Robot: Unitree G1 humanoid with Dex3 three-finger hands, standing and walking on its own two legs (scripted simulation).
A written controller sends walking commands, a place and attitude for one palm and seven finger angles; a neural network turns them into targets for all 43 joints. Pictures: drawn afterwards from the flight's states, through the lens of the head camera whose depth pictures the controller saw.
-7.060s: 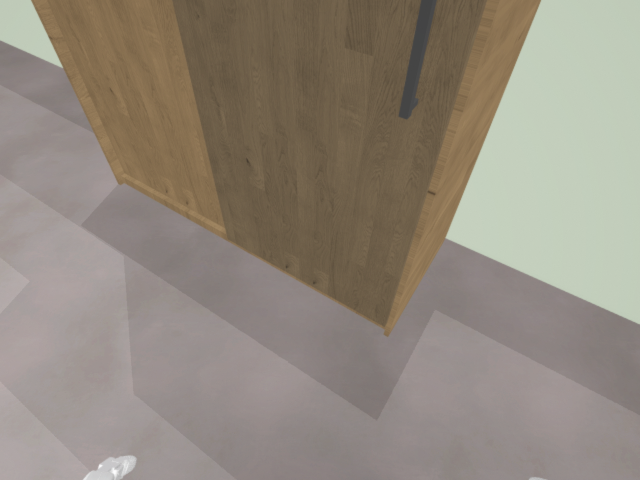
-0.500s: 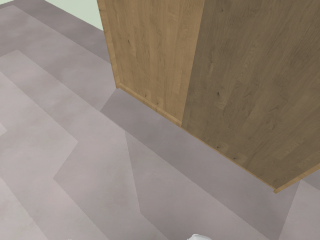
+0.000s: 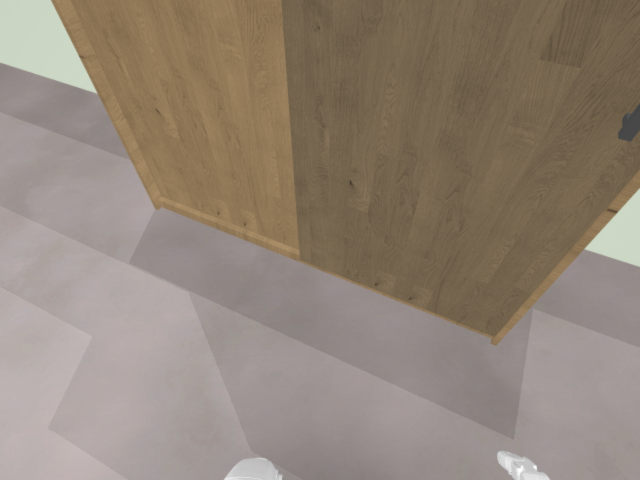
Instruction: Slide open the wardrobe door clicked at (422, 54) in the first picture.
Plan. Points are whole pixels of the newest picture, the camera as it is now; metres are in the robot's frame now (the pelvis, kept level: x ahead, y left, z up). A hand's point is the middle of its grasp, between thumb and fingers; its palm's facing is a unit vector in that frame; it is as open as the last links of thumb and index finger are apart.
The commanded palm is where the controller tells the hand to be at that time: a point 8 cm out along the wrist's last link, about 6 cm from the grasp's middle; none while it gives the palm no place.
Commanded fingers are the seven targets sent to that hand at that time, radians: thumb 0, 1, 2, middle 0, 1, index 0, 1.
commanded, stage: turn to face it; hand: right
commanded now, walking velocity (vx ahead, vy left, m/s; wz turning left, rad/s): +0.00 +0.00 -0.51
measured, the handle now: out of the picture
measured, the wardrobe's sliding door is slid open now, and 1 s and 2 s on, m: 0.00 0.00 0.00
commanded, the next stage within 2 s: take the last steps up to it in 0.36 s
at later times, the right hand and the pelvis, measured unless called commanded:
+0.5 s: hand out of the picture -0.04 -0.14 -0.15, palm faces +0.28 +0.92 -0.27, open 7.4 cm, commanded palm none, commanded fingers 0.00 -0.90 -0.90 0.20 0.30 0.20 0.30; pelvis -0.03 +0.06 +0.00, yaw -14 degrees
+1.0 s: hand out of the picture -0.02 -0.20 -0.17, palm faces +0.34 +0.92 -0.19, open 7.4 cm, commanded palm none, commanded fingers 0.00 -0.90 -0.90 0.20 0.30 0.20 0.30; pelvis +0.01 -0.01 +0.00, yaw -18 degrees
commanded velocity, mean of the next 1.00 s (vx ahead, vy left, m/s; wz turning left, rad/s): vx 0.17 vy -0.02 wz -0.18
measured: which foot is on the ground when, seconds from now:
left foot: up 0.00-0.12, down 0.14-0.66, up 0.68-1.00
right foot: down 0.00-0.14, up 0.16-0.64, down 0.66-1.00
